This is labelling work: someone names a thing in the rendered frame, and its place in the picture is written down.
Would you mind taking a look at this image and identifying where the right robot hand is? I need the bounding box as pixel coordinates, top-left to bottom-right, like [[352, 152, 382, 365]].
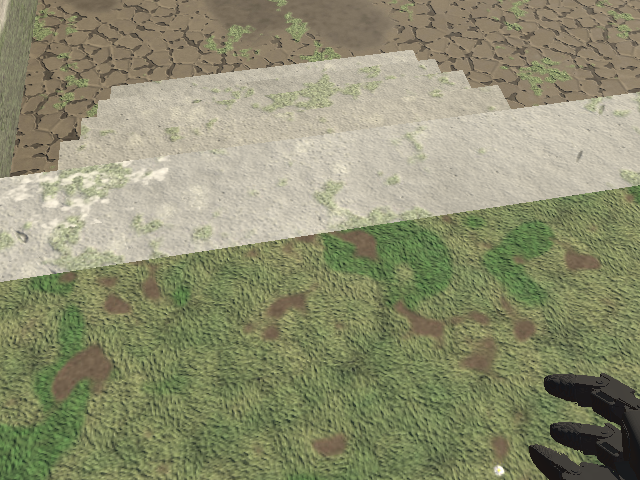
[[529, 373, 640, 480]]

